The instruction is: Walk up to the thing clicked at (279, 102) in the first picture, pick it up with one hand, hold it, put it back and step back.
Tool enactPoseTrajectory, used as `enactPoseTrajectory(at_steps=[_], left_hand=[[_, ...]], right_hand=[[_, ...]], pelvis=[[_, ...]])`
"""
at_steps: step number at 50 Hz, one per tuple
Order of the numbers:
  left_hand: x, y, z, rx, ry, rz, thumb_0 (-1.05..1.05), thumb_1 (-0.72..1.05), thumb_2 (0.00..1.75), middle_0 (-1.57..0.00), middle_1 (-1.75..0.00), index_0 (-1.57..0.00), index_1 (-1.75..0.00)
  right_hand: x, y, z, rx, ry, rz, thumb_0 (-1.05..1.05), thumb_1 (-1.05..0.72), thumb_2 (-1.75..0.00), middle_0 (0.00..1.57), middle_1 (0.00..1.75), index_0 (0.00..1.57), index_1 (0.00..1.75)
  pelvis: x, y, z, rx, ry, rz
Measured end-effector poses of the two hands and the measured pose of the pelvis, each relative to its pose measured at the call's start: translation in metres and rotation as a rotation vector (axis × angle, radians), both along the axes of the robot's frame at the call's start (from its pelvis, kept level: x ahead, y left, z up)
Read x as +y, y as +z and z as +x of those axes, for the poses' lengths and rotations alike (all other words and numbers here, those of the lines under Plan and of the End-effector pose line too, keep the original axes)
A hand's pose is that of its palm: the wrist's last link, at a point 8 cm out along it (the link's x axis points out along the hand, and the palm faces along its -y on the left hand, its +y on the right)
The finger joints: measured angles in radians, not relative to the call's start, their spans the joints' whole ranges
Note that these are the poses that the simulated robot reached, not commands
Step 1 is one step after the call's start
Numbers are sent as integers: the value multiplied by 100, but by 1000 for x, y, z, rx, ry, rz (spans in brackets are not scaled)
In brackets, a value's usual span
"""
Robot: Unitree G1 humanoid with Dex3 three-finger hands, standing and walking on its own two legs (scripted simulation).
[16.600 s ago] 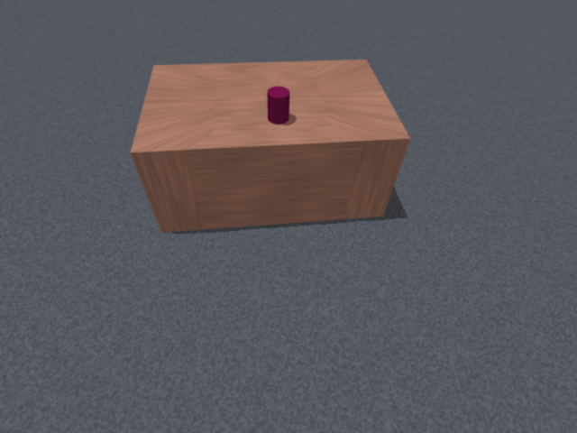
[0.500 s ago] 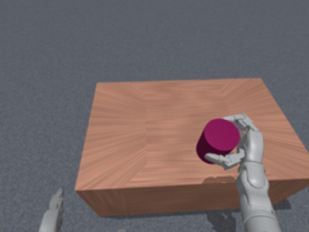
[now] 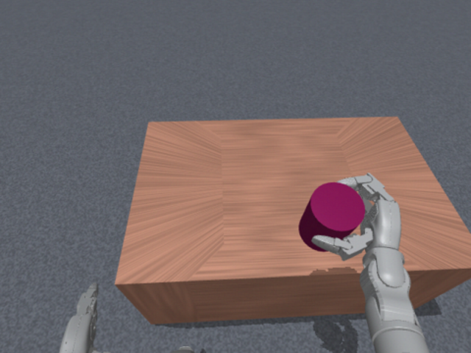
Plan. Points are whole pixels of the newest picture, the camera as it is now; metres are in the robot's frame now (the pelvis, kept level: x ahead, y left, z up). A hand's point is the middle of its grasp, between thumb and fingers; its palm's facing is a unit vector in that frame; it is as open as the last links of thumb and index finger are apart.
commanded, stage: hold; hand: right
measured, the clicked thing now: (328, 219) +0.34 -0.15 +0.04
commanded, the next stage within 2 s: crouch in 1.68 s
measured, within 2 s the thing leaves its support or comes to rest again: neither
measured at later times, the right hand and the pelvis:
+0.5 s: hand (341, 219) +0.33 -0.16 +0.05, palm faces +0.20 +0.98 +0.01, open 11.4 cm; pelvis +0.00 +0.01 +0.00, yaw +0 degrees
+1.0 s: hand (340, 220) +0.33 -0.16 +0.05, palm faces +0.20 +0.98 +0.02, open 11.4 cm; pelvis +0.00 +0.01 +0.00, yaw +0 degrees
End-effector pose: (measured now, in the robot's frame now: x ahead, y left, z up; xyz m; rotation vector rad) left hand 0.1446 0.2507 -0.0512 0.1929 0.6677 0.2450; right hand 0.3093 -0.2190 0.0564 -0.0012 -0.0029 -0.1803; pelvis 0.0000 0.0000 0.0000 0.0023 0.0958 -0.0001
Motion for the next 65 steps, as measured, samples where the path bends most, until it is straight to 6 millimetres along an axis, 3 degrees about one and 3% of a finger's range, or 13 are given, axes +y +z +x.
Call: enactPoseTrajectory(at_steps=[22,29,39,47,54,65], left_hand=[[14,1,-3,-1,7,17,-1,-52,5,-4,-5,-5,-4],[9,-1,-3,0,-6,6,-1,-53,5,-4,-5,-5,-4],[13,-4,-5,11,11,14,-1,-53,5,-4,-5,-5,-5],[5,-2,-2,-4,1,-5,-1,-52,5,-4,-5,-5,-4],[15,1,-6,9,15,34,-1,-52,5,-4,-5,-5,-4],[1,-2,2,0,-3,-8,-1,-53,5,-4,-5,-5,-4]], right_hand=[[4,1,-7,-15,-26,11,-3,61,-80,63,113,73,117],[11,-6,-9,7,2,4,-3,61,-80,63,113,73,117],[1,10,-8,-54,-32,-5,-3,61,-80,63,113,73,117],[10,-9,-6,29,0,22,-3,61,-80,63,113,74,117],[-1,-2,-6,-20,-38,3,-2,61,-80,63,113,74,116],[4,-6,-6,17,-14,9,-3,61,-80,63,113,73,117]], pelvis=[[9,2,-2,-6,-4,-4],[10,1,-4,-4,-2,-5],[8,1,-4,-6,-3,-4],[7,1,-2,1,-1,-5],[6,1,-1,0,0,-3],[4,1,2,3,-3,0]])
